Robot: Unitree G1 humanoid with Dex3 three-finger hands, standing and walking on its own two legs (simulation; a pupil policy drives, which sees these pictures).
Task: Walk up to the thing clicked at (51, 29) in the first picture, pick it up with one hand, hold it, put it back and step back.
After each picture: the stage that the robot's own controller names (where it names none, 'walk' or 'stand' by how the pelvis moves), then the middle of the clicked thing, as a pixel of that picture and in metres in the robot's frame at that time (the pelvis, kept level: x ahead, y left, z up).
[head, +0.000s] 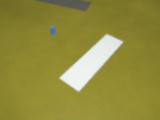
stand; (52, 30) +1.68 +0.34 -0.72
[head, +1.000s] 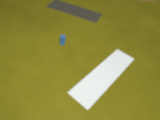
walk; (62, 39) +1.56 +0.11 -0.70
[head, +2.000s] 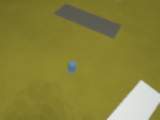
walk; (72, 67) +0.98 +0.01 -0.71
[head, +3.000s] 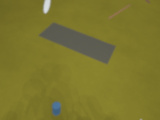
walk; (56, 108) +0.58 +0.12 -0.71
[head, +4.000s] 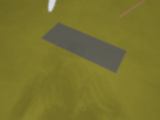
stand; out of the picture +0.37 +0.12 -0.71
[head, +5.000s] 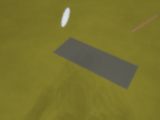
stand; out of the picture +0.33 +0.12 -0.72
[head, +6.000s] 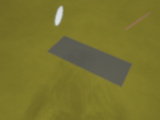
stand; out of the picture +0.33 +0.14 -0.73
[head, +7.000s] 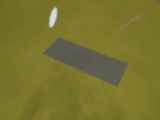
stand; out of the picture +0.31 +0.15 -0.72
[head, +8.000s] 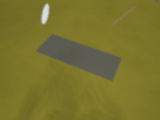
stand; out of the picture +0.32 +0.17 -0.72
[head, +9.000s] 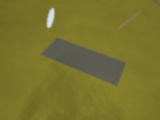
stand; out of the picture +0.31 +0.14 -0.73
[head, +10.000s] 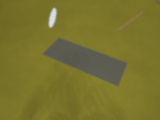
stand; out of the picture +0.32 +0.14 -0.73
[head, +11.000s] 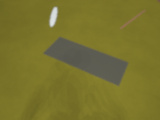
stand; out of the picture +0.32 +0.14 -0.73
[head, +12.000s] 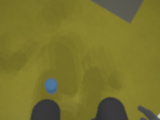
go down; (51, 86) +0.40 +0.12 -0.45
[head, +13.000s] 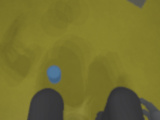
go down; (54, 75) +0.43 +0.11 -0.35
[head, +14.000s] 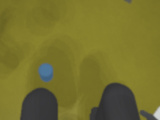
go down; (46, 73) +0.43 +0.11 -0.34
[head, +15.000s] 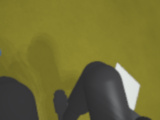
close in; out of the picture +0.44 +0.16 -0.24
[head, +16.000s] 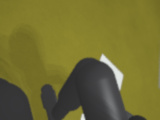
lift; out of the picture +0.43 +0.18 -0.24
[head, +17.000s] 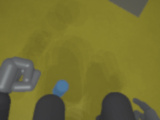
lift; (60, 88) +0.38 +0.08 -0.40
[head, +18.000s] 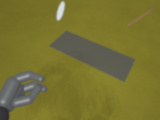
go down; out of the picture +0.31 +0.09 -0.67
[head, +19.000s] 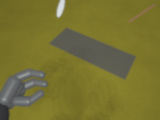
go down; out of the picture +0.30 +0.10 -0.68
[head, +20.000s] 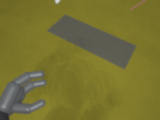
go down; out of the picture +0.31 +0.10 -0.65
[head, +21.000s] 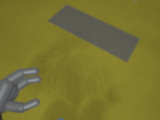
go down; out of the picture +0.32 +0.09 -0.61
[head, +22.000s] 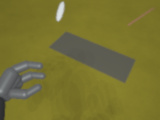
stand; out of the picture +0.29 +0.10 -0.68
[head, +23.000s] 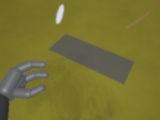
stand; out of the picture +0.30 +0.10 -0.69
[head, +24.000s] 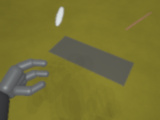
crouch; out of the picture +0.29 +0.10 -0.70
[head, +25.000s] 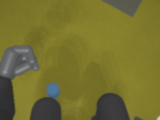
lower; (53, 91) +0.37 +0.10 -0.42
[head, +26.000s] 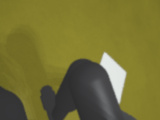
lower; out of the picture +0.39 +0.15 -0.25
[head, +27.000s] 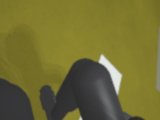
lower; out of the picture +0.39 +0.15 -0.25
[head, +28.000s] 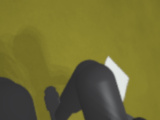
lower; out of the picture +0.38 +0.15 -0.24
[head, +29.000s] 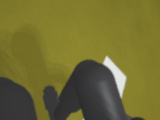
lower; out of the picture +0.38 +0.15 -0.24
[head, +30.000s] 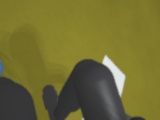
hold; out of the picture +0.38 +0.14 -0.24
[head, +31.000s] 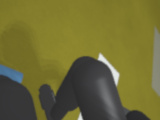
hold; (2, 75) +0.35 +0.06 -0.26
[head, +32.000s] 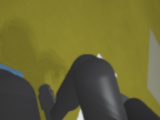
withdraw; (1, 75) +0.35 +0.05 -0.25
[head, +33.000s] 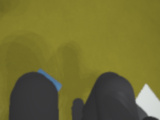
stand; (46, 82) +0.34 +0.05 -0.27
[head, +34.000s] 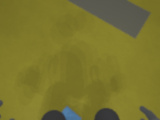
walk; (70, 116) +0.28 +0.03 -0.54
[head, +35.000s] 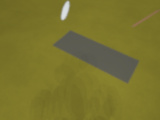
stand; out of the picture +0.22 +0.04 -0.69
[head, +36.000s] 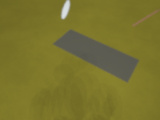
stand; out of the picture +0.21 +0.05 -0.69
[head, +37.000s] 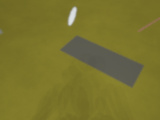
stand; out of the picture +0.20 +0.06 -0.74
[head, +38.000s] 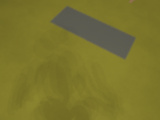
walk; out of the picture +0.25 -0.01 -0.73
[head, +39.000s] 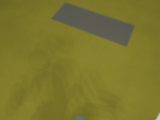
walk; out of the picture +0.34 -0.03 -0.73
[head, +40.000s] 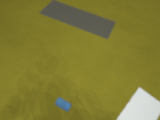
walk; (63, 104) +0.53 +0.06 -0.72
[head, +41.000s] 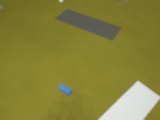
stand; (65, 89) +0.79 +0.14 -0.73
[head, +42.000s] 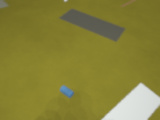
stand; (66, 91) +0.77 +0.10 -0.75
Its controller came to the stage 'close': yes
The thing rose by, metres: 0.01
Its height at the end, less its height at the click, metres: -0.02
